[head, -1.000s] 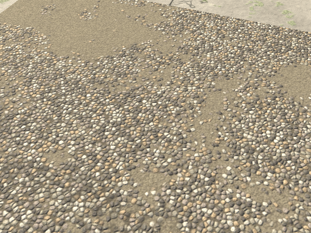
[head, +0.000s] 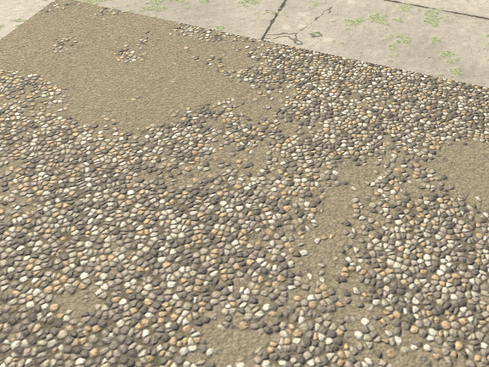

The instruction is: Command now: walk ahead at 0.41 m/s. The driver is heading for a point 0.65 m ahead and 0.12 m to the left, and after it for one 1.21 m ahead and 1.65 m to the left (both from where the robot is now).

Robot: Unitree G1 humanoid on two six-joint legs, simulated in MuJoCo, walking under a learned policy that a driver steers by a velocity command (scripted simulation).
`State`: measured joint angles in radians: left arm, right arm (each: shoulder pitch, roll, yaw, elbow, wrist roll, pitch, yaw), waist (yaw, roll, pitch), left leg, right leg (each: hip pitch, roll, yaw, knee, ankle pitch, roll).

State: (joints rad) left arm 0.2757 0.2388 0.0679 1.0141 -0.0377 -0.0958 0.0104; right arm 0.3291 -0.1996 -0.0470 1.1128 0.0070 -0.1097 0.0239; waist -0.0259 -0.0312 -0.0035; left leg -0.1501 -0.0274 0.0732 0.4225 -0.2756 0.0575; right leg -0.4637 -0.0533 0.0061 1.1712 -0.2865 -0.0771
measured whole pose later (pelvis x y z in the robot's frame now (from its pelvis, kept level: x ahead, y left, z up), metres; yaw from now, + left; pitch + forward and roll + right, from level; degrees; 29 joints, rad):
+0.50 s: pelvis +0.27 -0.06 -0.01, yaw +3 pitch +1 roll -1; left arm 0.11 0.23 0.06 0.93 0.00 -0.11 -0.04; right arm 0.34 -0.23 -0.05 1.04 0.04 -0.09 -0.01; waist -0.02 0.03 0.05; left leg -0.35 0.04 -0.06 1.24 -0.37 0.06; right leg -0.37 0.02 -0.12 0.49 -0.14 -0.06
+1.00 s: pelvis +0.52 +0.01 -0.03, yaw +18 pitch +2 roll -1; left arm 0.21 0.27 0.06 0.92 -0.01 -0.07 0.02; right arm 0.08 -0.26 -0.08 0.79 -0.01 -0.05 0.04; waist 0.01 0.01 0.08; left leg -0.53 -0.04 0.05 0.61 -0.13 0.11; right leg -0.27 -0.04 -0.06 1.17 -0.56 0.05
